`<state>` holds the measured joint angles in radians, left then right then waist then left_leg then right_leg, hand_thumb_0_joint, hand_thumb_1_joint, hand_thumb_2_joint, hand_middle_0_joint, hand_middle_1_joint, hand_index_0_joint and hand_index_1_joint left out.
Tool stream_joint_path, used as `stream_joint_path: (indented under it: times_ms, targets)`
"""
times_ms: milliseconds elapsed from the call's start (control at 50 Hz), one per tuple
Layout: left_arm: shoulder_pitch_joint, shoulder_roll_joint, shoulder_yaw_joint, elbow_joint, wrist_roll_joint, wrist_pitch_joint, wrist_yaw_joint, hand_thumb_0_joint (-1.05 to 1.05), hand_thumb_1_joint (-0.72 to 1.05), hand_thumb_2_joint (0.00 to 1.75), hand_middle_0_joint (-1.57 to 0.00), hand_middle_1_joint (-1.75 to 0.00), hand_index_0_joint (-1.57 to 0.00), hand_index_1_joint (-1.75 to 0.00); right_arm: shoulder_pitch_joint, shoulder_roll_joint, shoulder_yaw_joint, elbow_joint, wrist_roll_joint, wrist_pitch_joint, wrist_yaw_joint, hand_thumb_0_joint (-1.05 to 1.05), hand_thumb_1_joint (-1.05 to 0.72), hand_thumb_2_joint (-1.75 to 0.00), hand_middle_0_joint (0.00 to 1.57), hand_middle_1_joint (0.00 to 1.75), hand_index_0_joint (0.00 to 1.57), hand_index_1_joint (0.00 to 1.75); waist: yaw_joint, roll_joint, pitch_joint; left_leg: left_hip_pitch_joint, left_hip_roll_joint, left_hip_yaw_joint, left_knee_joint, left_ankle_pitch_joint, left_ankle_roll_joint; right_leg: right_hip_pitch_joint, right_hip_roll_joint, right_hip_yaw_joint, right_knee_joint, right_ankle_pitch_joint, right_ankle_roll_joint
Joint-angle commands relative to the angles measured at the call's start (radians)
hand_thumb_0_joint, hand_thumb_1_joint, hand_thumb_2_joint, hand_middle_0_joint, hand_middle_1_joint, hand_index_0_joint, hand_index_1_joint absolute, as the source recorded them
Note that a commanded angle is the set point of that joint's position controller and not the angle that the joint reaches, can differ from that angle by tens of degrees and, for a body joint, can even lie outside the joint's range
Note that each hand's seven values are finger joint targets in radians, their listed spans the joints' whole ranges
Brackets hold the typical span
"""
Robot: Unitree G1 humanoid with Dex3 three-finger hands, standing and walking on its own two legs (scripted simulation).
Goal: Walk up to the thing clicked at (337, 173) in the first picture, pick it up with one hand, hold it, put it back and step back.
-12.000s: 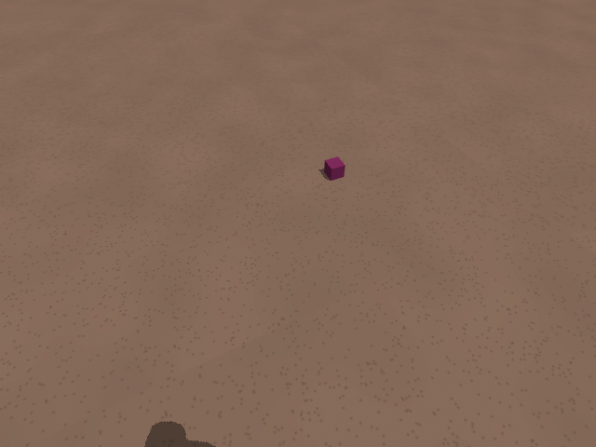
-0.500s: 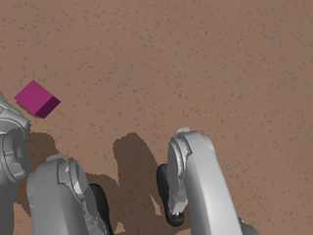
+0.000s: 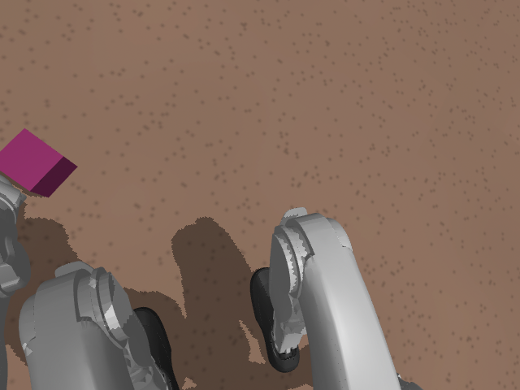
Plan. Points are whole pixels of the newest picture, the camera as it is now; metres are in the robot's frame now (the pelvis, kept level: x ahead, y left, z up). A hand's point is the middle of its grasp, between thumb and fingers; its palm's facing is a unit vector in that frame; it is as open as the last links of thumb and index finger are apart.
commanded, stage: approach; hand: left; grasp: from above
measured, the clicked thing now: (37, 164) +0.50 +0.28 -0.28
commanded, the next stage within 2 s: rest palm in 0.44 s
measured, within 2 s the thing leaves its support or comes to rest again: neither
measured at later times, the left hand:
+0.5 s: hand (24, 139) +0.51 +0.26 -0.20, palm faces -0.20 -0.34 -0.92, open 14.1 cm
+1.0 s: hand (25, 177) +0.47 +0.28 -0.24, palm faces -0.31 -0.33 -0.89, open 14.1 cm
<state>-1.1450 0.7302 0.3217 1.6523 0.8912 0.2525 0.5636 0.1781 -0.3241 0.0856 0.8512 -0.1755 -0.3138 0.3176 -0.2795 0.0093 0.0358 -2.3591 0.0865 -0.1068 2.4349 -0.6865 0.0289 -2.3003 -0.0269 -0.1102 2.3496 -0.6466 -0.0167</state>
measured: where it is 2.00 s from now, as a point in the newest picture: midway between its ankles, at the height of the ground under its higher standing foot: (221, 357)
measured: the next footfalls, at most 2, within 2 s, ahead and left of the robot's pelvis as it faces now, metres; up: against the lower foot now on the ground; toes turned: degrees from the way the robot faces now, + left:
none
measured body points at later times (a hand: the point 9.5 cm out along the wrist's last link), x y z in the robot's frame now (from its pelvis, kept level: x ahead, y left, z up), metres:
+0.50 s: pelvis +0.00 +0.00 +0.00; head +0.29 +0.05 +0.34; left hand +0.52 +0.28 -0.14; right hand -0.02 -0.25 -0.08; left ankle +0.07 +0.13 -0.29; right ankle +0.10 -0.11 -0.29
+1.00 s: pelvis -0.01 +0.00 -0.01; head +0.29 +0.08 +0.32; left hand +0.48 +0.30 -0.19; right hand -0.01 -0.25 -0.07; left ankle +0.07 +0.13 -0.29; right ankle +0.10 -0.11 -0.29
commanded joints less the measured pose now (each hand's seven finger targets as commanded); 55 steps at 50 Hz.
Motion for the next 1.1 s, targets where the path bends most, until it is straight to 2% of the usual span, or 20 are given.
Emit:
stream_joint_path:
  times_ms: [0,20,80,220,300,400,420,460,480,500,540,600,640,700,760,820,860,940,980,1080]
  targets:
    - [-0.299,0.267,-0.011,-0.118,0.027,-0.01,0.031,0.0,-0.51,0.93,-0.17,-0.94,-0.16,-0.97,0.265,-0.245,-0.052,0.016,-0.001,-0.005,-0.002,0.0,-0.91,-0.9,0.2,0.3,0.2,0.3,-0.03,0.251,-0.716,0.437,-0.048,0.067,-0.198,0.21,0.005,0.44,0.063,-0.037,-0.244,0.218,-0.001]
    - [-0.282,0.266,-0.002,-0.097,0.019,-0.013,0.034,0.0,-0.54,0.95,-0.14,-1.0,-0.13,-1.01,0.258,-0.252,-0.054,0.016,0.002,-0.008,-0.002,0.0,-0.91,-0.9,0.2,0.3,0.2,0.3,-0.022,0.253,-0.711,0.433,-0.048,0.059,-0.205,0.199,0.002,0.417,0.062,-0.042,-0.238,0.202,-0.003]
    - [-0.342,0.219,-0.052,-0.055,0.022,-0.014,0.031,0.0,-0.57,0.98,-0.11,-1.03,-0.1,-1.04,0.27,-0.258,-0.041,0.019,-0.004,-0.015,0.002,0.0,-0.91,-0.9,0.2,0.3,0.2,0.3,-0.073,0.267,-0.668,0.454,-0.043,0.041,-0.204,0.188,-0.004,0.374,0.067,-0.057,-0.235,0.193,-0.008]
    - [-0.481,0.248,-0.085,0.04,0.043,-0.038,0.082,0.0,-0.56,0.97,-0.11,-1.06,-0.11,-1.05,0.269,-0.29,0.008,0.012,-0.03,-0.044,0.003,0.0,-0.91,-0.9,0.2,0.3,0.2,0.3,-0.144,0.275,-0.626,0.43,-0.042,0.023,-0.184,0.137,-0.006,0.355,0.071,-0.073,-0.237,0.158,-0.002]
    - [-0.52,0.294,-0.068,0.022,0.061,-0.021,0.134,0.0,-0.58,0.97,-0.1,-1.07,-0.1,-1.07,0.253,-0.306,0.022,0.005,-0.044,-0.052,0.016,0.0,-0.92,-0.9,0.2,0.3,0.2,0.3,-0.133,0.396,-0.66,0.528,-0.03,0.012,-0.205,0.172,-0.028,0.36,0.075,-0.089,-0.217,0.206,-0.012]
    - [-0.487,0.322,-0.009,-0.048,0.037,0.039,0.184,0.0,-0.6,0.98,-0.1,-1.06,-0.1,-1.06,0.25,-0.302,0.012,-0.015,-0.047,-0.026,0.047,0.0,-0.93,-0.91,0.2,0.3,0.2,0.3,-0.114,0.497,-0.74,0.599,-0.021,0.028,-0.2,0.281,-0.037,0.43,0.074,-0.088,-0.208,0.316,-0.013]
    - [-0.47,0.332,-0.001,-0.087,0.022,0.05,0.175,0.0,-0.59,0.97,-0.1,-1.06,-0.1,-1.06,0.249,-0.296,0.011,-0.02,-0.042,-0.017,0.052,0.0,-0.93,-0.91,0.2,0.3,0.2,0.3,-0.097,0.492,-0.757,0.595,-0.022,0.034,-0.199,0.298,-0.033,0.451,0.075,-0.084,-0.216,0.327,-0.011]
    - [-0.419,0.303,-0.029,-0.08,-0.001,0.071,0.131,0.0,-0.6,0.98,-0.1,-1.06,-0.09,-1.06,0.243,-0.289,0.006,-0.017,-0.034,-0.008,0.062,0.0,-0.93,-0.91,0.2,0.3,0.2,0.3,-0.102,0.441,-0.717,0.543,-0.024,0.038,-0.185,0.279,-0.017,0.449,0.08,-0.08,-0.223,0.313,-0.004]
    - [-0.39,0.369,0.012,-0.141,-0.008,0.072,0.119,0.0,-0.6,0.98,-0.1,-1.05,-0.09,-1.05,0.243,-0.299,-0.001,-0.024,-0.018,0.0,0.063,0.0,-0.93,-0.91,0.2,0.3,0.2,0.3,-0.059,0.456,-0.777,0.534,-0.028,0.045,-0.2,0.305,-0.015,0.501,0.08,-0.07,-0.235,0.328,-0.002]
    - [-0.314,0.363,0.017,-0.106,-0.023,0.086,0.104,0.0,-0.59,0.97,-0.1,-1.06,-0.1,-1.06,0.231,-0.287,-0.003,-0.042,-0.008,0.013,0.064,0.0,-0.93,-0.91,0.2,0.3,0.2,0.3,-0.031,0.413,-0.775,0.5,-0.029,0.05,-0.202,0.314,-0.009,0.54,0.083,-0.062,-0.239,0.344,0.0]
    - [-0.267,0.334,-0.012,-0.11,-0.02,0.101,0.07,0.0,-0.61,0.98,-0.1,-1.03,-0.09,-1.03,0.233,-0.267,0.004,-0.056,0.006,0.027,0.064,0.0,-0.93,-0.91,0.2,0.3,0.2,0.3,-0.039,0.336,-0.756,0.45,-0.03,0.052,-0.191,0.321,0.004,0.576,0.085,-0.05,-0.249,0.375,0.012]
    - [-0.222,0.324,-0.025,-0.02,-0.01,0.098,0.025,0.0,-0.61,1.0,-0.1,-0.98,-0.08,-1.0,0.284,-0.281,0.005,-0.02,0.008,0.041,0.052,0.0,-0.92,-0.91,0.2,0.3,0.2,0.3,-0.086,0.205,-0.665,0.341,-0.035,0.039,-0.17,0.299,0.022,0.551,0.089,-0.05,-0.245,0.373,0.021]
    - [-0.25,0.316,-0.039,0.026,-0.022,0.078,0.005,0.0,-0.61,1.01,-0.1,-0.99,-0.08,-1.01,0.293,-0.291,0.012,-0.012,0.003,0.035,0.04,0.0,-0.91,-0.91,0.2,0.3,0.2,0.3,-0.116,0.138,-0.596,0.266,-0.039,0.029,-0.173,0.228,0.031,0.524,0.093,-0.05,-0.256,0.293,0.024]
    - [-0.335,0.283,-0.077,0.05,-0.038,0.025,-0.007,0.0,-0.57,0.98,-0.1,-1.02,-0.09,-1.03,0.292,-0.301,0.029,-0.019,-0.01,0.004,0.026,0.0,-0.91,-0.91,0.2,0.3,0.2,0.3,-0.157,0.154,-0.532,0.257,-0.045,0.016,-0.183,0.118,0.024,0.454,0.096,-0.058,-0.266,0.142,0.015]
    - [-0.397,0.243,-0.131,0.036,-0.02,-0.033,-0.005,0.0,-0.54,0.96,-0.1,-1.05,-0.1,-1.04,0.259,-0.306,0.046,-0.032,-0.02,-0.037,0.011,0.0,-0.9,-0.9,0.2,0.3,0.2,0.3,-0.192,0.218,-0.486,0.351,-0.05,-0.005,-0.199,0.018,0.005,0.344,0.089,-0.079,-0.267,0.02,0.0]
    - [-0.449,0.295,-0.149,0.015,0.029,-0.071,0.042,0.0,-0.54,0.95,-0.1,-1.06,-0.11,-1.05,0.223,-0.338,0.049,-0.043,-0.026,-0.064,-0.007,0.0,-0.91,-0.9,0.2,0.3,0.2,0.3,-0.184,0.302,-0.504,0.445,-0.043,-0.019,-0.22,-0.041,-0.013,0.304,0.086,-0.102,-0.25,0.004,-0.01]
    - [-0.472,0.279,-0.148,0.011,0.042,-0.079,0.085,0.0,-0.53,0.94,-0.1,-1.06,-0.11,-1.05,0.219,-0.334,0.057,-0.033,-0.034,-0.072,-0.005,0.0,-0.91,-0.9,0.2,0.3,0.2,0.3,-0.181,0.374,-0.534,0.51,-0.034,-0.024,-0.227,-0.011,-0.028,0.292,0.08,-0.122,-0.222,0.055,-0.015]
    - [-0.476,0.287,-0.108,0.044,0.032,-0.068,0.189,0.0,-0.61,1.0,-0.1,-1.0,-0.08,-1.02,0.209,-0.332,0.072,-0.022,-0.066,-0.086,0.021,0.0,-0.93,-0.91,0.2,0.3,0.2,0.3,-0.185,0.457,-0.576,0.579,-0.019,-0.031,-0.207,0.143,-0.052,0.335,0.071,-0.132,-0.185,0.211,-0.018]
    - [-0.458,0.348,-0.068,0.067,0.037,-0.051,0.224,0.0,-0.61,1.01,-0.1,-0.98,-0.07,-1.0,0.222,-0.347,0.082,-0.017,-0.071,-0.082,0.036,0.0,-0.93,-0.91,0.2,0.3,0.2,0.3,-0.175,0.479,-0.603,0.591,-0.013,-0.017,-0.186,0.255,-0.053,0.404,0.079,-0.125,-0.186,0.309,-0.014]
    - [-0.451,0.371,-0.055,0.077,0.001,-0.005,0.237,0.0,-0.6,0.98,-0.1,-1.0,-0.08,-1.01,0.208,-0.355,0.103,-0.046,-0.077,-0.073,0.078,0.0,-0.93,-0.91,0.2,0.3,0.2,0.3,-0.184,0.496,-0.596,0.607,-0.005,-0.017,-0.172,0.328,-0.043,0.469,0.087,-0.125,-0.194,0.373,-0.01]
